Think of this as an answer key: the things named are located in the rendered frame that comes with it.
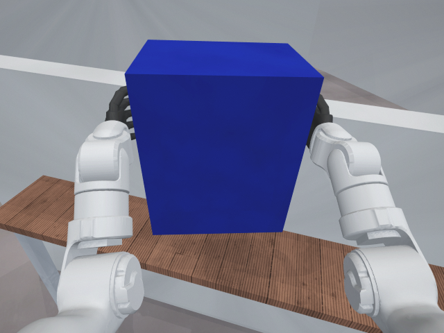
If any right robot forearm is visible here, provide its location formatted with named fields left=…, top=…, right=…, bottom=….
left=309, top=123, right=438, bottom=303

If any left robot upper arm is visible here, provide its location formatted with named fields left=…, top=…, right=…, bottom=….
left=17, top=251, right=144, bottom=333

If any right robot upper arm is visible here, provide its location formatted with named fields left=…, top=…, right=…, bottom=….
left=343, top=245, right=444, bottom=333

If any left robot forearm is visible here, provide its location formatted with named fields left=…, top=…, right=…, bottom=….
left=57, top=120, right=134, bottom=311

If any table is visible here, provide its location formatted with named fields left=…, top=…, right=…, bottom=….
left=0, top=175, right=444, bottom=333

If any left robot hand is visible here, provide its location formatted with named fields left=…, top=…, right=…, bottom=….
left=105, top=86, right=136, bottom=140

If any right robot hand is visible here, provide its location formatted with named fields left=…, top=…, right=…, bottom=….
left=306, top=94, right=333, bottom=149

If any carton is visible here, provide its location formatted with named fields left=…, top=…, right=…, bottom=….
left=125, top=40, right=324, bottom=235

